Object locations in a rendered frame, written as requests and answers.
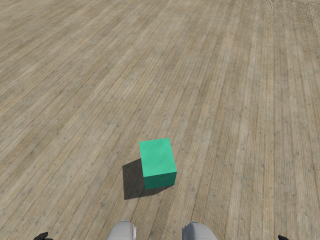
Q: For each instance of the robot thigh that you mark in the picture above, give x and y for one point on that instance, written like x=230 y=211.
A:
x=197 y=231
x=123 y=231

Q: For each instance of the right robot thigh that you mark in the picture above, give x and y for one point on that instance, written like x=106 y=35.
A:
x=197 y=231

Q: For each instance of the carton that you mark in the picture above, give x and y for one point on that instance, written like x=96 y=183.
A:
x=158 y=164

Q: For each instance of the left robot thigh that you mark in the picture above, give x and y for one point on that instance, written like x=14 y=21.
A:
x=123 y=231

